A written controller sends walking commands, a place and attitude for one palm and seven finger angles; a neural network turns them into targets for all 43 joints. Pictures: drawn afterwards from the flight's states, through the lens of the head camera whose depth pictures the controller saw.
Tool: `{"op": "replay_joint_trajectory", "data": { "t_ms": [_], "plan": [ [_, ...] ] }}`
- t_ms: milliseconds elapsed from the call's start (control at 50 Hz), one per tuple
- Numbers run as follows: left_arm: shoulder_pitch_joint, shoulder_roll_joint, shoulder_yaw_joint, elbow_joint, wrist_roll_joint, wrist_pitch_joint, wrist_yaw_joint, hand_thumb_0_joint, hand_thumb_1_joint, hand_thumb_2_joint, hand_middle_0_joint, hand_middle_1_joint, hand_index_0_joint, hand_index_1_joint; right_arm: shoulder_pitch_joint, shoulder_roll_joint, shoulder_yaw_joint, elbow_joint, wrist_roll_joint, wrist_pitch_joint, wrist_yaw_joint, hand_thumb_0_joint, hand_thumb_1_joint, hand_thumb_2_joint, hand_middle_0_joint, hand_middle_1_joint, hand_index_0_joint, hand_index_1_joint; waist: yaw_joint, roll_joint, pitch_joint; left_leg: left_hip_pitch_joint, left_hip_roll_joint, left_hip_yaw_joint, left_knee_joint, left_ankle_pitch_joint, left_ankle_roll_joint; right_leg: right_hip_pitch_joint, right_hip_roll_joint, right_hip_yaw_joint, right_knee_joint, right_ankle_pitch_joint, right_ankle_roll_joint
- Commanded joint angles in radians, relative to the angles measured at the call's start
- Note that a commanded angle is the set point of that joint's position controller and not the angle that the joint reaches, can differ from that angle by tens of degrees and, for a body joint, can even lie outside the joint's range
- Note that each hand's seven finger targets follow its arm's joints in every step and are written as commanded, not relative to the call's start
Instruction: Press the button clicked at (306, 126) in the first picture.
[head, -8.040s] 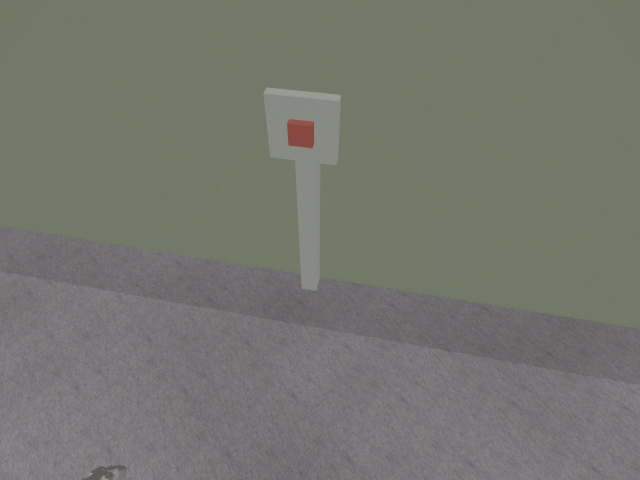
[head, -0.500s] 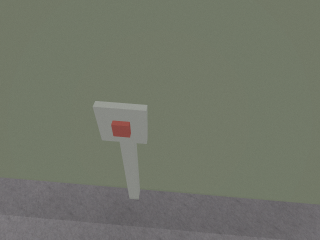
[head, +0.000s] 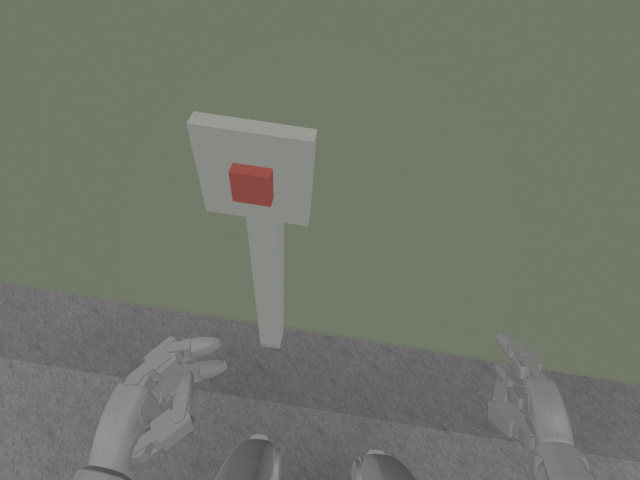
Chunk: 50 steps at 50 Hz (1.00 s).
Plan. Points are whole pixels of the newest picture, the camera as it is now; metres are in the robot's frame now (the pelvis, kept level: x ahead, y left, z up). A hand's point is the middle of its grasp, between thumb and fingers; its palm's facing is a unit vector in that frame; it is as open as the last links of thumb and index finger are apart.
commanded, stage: raise the hand and make a fist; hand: left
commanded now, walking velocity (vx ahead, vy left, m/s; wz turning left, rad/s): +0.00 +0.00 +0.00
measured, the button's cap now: (252, 183) +0.52 +0.14 +0.05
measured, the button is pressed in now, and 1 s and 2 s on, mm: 0 0 0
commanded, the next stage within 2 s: aim a knuckle at the button in 1.60 s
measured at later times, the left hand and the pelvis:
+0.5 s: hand (162, 387) +0.21 +0.19 +0.03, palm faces -0.05 -1.00 -0.04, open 3.1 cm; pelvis +0.02 +0.00 -0.01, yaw +0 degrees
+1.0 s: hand (156, 373) +0.23 +0.20 +0.04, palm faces -0.07 -1.00 -0.05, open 3.1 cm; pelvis +0.02 +0.00 -0.01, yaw +1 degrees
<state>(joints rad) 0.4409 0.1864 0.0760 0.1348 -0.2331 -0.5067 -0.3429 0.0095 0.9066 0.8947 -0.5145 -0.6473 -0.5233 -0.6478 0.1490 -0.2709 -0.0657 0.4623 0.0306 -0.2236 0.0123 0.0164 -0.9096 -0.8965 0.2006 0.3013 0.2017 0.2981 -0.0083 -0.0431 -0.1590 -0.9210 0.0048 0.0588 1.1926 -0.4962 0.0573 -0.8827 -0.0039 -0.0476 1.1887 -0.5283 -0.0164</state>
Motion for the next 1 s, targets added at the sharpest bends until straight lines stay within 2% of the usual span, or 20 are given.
{"op": "replay_joint_trajectory", "data": {
  "t_ms": [0,20,40,80,120,160,240,300,340,400,440,500,540,620,660,720,760,840,900,980],
  "plan": [
    [0.03,0.141,0.123,-0.514,-0.056,-0.061,0.072,0.0,0.9,0.9,-0.777,-0.93,-0.777,-0.93,-0.016,-0.078,-0.024,-0.183,-0.003,-0.004,-0.022,0.0,-0.9,-0.9,0.2,0.3,0.2,0.3,0.041,0.178,-0.192,0.133,0.004,-0.116,-0.173,0.093,-0.033,0.045,0.034,0.039,-0.16,0.074,-0.032],
    [-0.005,0.144,0.103,-0.568,-0.043,-0.081,0.084,0.0,0.9,0.9,-0.805,-0.96,-0.805,-0.96,0.001,-0.076,-0.022,-0.168,-0.007,-0.003,-0.028,0.0,-0.9,-0.9,0.2,0.3,0.2,0.3,0.019,0.191,-0.211,0.151,0.009,-0.12,-0.14,0.15,-0.029,0.016,0.038,0.036,-0.143,0.121,-0.031],
    [-0.039,0.135,0.078,-0.598,-0.04,-0.096,0.085,0.0,0.9,0.9,-0.832,-0.99,-0.832,-0.99,0.015,-0.077,-0.015,-0.153,-0.019,-0.002,-0.032,0.0,-0.9,-0.9,0.2,0.3,0.2,0.3,-0.006,0.156,-0.212,0.137,0.013,-0.132,-0.11,0.176,-0.025,-0.013,0.047,0.026,-0.121,0.143,-0.028],
    [-0.007,0.098,0.025,-0.544,-0.027,-0.108,0.06,0.0,0.9,0.9,-0.887,-1.05,-0.887,-1.05,0.023,-0.081,-0.012,-0.12,-0.018,-0.011,-0.033,0.0,-0.9,-0.9,0.2,0.3,0.2,0.3,-0.034,0.187,-0.183,0.131,0.017,-0.134,-0.071,0.2,-0.025,-0.073,0.046,0.02,-0.118,0.153,-0.025],
    [0.0,0.113,0.028,-0.485,-0.024,-0.084,0.019,0.0,0.9,0.9,-0.943,-1.11,-0.943,-1.11,0.022,-0.094,-0.009,-0.103,-0.013,-0.019,-0.035,0.0,-0.9,-0.9,0.2,0.3,0.2,0.3,-0.048,0.152,-0.183,0.093,0.018,-0.139,-0.05,0.167,-0.023,-0.088,0.047,0.016,-0.123,0.127,-0.021],
    [0.031,0.131,0.051,-0.435,-0.034,-0.026,-0.026,0.0,0.9,0.9,-0.997,-1.17,-0.997,-1.17,0.014,-0.097,-0.008,-0.098,-0.005,-0.022,-0.04,0.0,-0.9,-0.9,0.2,0.3,0.2,0.3,-0.037,0.124,-0.203,0.079,0.015,-0.142,-0.053,0.165,-0.022,-0.062,0.048,0.011,-0.125,0.128,-0.02],
    [0.139,0.192,0.186,-0.404,-0.079,0.1,-0.047,0.0,0.9,0.9,-1.107,-1.29,-1.107,-1.29,-0.02,-0.079,-0.016,-0.114,0.009,-0.005,-0.05,0.0,-0.9,-0.9,0.2,0.3,0.2,0.3,0.037,0.067,-0.314,0.084,0.005,-0.129,-0.07,0.258,-0.025,0.077,0.046,0.014,-0.127,0.215,-0.017],
    [0.148,0.177,0.213,-0.454,-0.114,0.106,-0.025,0.0,0.9,0.9,-1.19,-1.38,-1.19,-1.38,-0.019,-0.057,-0.015,-0.117,0.009,0.002,-0.052,0.0,-0.9,-0.9,0.2,0.3,0.2,0.3,0.049,0.044,-0.34,0.088,0.005,-0.122,-0.074,0.31,-0.028,0.131,0.034,0.018,-0.13,0.282,-0.007],
    [0.131,0.169,0.206,-0.434,-0.114,0.085,-0.011,0.0,0.9,0.9,-1.245,-1.44,-1.245,-1.44,-0.026,-0.053,-0.01,-0.108,0.004,0.002,-0.051,0.0,-0.9,-0.9,0.2,0.3,0.2,0.3,0.045,0.044,-0.299,0.063,0.006,-0.123,-0.067,0.3,-0.03,0.107,0.037,0.015,-0.121,0.264,-0.011],
    [0.12,0.138,0.157,-0.418,-0.099,0.041,-0.004,0.0,0.9,0.9,-1.3,-1.5,-1.3,-1.5,-0.008,-0.062,-0.011,-0.102,0.005,-0.004,-0.048,0.0,-0.9,-0.9,0.2,0.3,0.2,0.3,0.014,0.06,-0.238,0.057,0.007,-0.121,-0.074,0.243,-0.031,0.046,0.033,0.014,-0.135,0.196,-0.01],
    [0.098,0.154,0.155,-0.398,-0.095,0.024,-0.008,0.0,0.9,0.9,-1.3,-1.5,-1.3,-1.5,-0.007,-0.072,-0.01,-0.101,0.003,-0.007,-0.049,0.0,-0.9,-0.9,0.2,0.3,0.2,0.3,0.006,0.043,-0.222,0.036,0.007,-0.123,-0.066,0.217,-0.029,0.032,0.035,0.021,-0.133,0.158,-0.013],
    [0.099,0.166,0.151,-0.425,-0.086,0.009,-0.012,0.0,0.9,0.9,-1.3,-1.5,-1.3,-1.5,0.013,-0.08,-0.013,-0.111,0.009,-0.009,-0.051,0.0,-0.9,-0.9,0.2,0.3,0.2,0.3,0.007,0.095,-0.236,0.078,0.007,-0.122,-0.092,0.205,-0.029,0.015,0.034,0.012,-0.141,0.138,-0.016],
    [0.099,0.192,0.18,-0.416,-0.088,0.013,-0.002,0.0,0.9,0.9,-1.3,-1.5,-1.3,-1.5,0.014,-0.082,-0.015,-0.115,0.007,-0.002,-0.052,0.0,-0.9,-0.9,0.2,0.3,0.2,0.3,0.014,0.077,-0.234,0.075,0.007,-0.124,-0.099,0.209,-0.03,0.026,0.04,0.01,-0.138,0.139,-0.018],
    [0.105,0.182,0.182,-0.441,-0.087,0.006,0.019,0.0,0.9,0.9,-1.3,-1.5,-1.3,-1.5,0.023,-0.08,-0.014,-0.124,0.009,0.008,-0.053,0.0,-0.9,-0.9,0.2,0.3,0.2,0.3,0.018,0.128,-0.238,0.11,0.006,-0.123,-0.125,0.216,-0.034,0.025,0.039,-0.005,-0.142,0.145,-0.02],
    [0.095,0.18,0.179,-0.417,-0.085,0.013,0.022,0.0,0.9,0.9,-1.3,-1.5,-1.3,-1.5,0.022,-0.082,-0.012,-0.127,0.007,0.018,-0.052,0.0,-0.9,-0.9,0.2,0.3,0.2,0.3,0.01,0.109,-0.223,0.104,0.007,-0.124,-0.122,0.214,-0.033,0.023,0.042,-0.006,-0.144,0.149,-0.019],
    [0.066,0.181,0.164,-0.417,-0.077,0.017,0.022,0.0,0.9,0.9,-1.3,-1.5,-1.3,-1.5,0.027,-0.089,-0.007,-0.133,0.008,0.025,-0.05,0.0,-0.9,-0.9,0.2,0.3,0.2,0.3,0.0,0.144,-0.201,0.122,0.009,-0.129,-0.14,0.185,-0.036,0.0,0.043,-0.015,-0.154,0.125,-0.019],
    [0.044,0.188,0.165,-0.386,-0.075,0.025,0.015,0.0,0.9,0.9,-1.3,-1.5,-1.3,-1.5,0.03,-0.094,-0.004,-0.136,0.007,0.031,-0.053,0.0,-0.9,-0.9,0.2,0.3,0.2,0.3,-0.009,0.103,-0.189,0.103,0.009,-0.13,-0.136,0.158,-0.033,0.0,0.047,-0.008,-0.162,0.103,-0.017],
    [0.008,0.215,0.193,-0.353,-0.086,0.036,0.001,0.0,0.9,0.9,-1.3,-1.5,-1.3,-1.5,0.036,-0.1,0.005,-0.138,0.006,0.032,-0.056,0.0,-0.9,-0.9,0.2,0.3,0.2,0.3,-0.008,0.096,-0.188,0.098,0.008,-0.133,-0.137,0.152,-0.032,0.013,0.051,-0.007,-0.169,0.101,-0.02],
    [-0.026,0.215,0.19,-0.387,-0.091,0.033,-0.008,0.0,0.9,0.9,-1.3,-1.5,-1.3,-1.5,0.037,-0.1,0.01,-0.143,0.007,0.027,-0.055,0.0,-0.9,-0.9,0.2,0.3,0.2,0.3,-0.004,0.146,-0.211,0.127,0.006,-0.131,-0.145,0.157,-0.034,0.013,0.045,-0.007,-0.173,0.108,-0.02],
    [-0.039,0.229,0.208,-0.359,-0.095,0.04,-0.016,0.0,0.9,0.9,-1.3,-1.5,-1.3,-1.5,0.042,-0.104,0.015,-0.136,0.005,0.025,-0.054,0.0,-0.9,-0.9,0.2,0.3,0.2,0.3,-0.002,0.139,-0.222,0.129,0.007,-0.134,-0.147,0.176,-0.035,0.023,0.047,-0.01,-0.17,0.121,-0.021]
  ]
}}
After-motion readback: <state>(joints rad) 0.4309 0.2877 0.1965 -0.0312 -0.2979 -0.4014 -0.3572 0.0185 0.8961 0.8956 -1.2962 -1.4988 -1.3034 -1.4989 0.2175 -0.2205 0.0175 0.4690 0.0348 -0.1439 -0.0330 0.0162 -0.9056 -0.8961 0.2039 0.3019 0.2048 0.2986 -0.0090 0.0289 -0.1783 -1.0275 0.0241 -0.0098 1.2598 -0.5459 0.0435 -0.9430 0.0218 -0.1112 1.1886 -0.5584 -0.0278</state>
